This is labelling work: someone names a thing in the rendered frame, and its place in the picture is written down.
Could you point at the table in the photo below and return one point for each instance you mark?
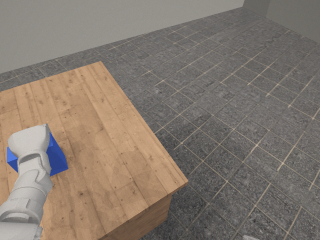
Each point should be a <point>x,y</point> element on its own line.
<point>120,179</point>

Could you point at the left robot forearm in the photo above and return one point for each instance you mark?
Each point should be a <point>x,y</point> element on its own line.
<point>26,200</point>

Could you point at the sponge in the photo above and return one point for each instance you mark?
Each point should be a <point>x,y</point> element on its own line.
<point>57,159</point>

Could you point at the robot left hand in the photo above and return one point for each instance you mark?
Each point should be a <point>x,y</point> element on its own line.
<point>30,139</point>

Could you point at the robot left upper arm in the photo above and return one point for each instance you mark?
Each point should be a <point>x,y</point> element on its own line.
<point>20,231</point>

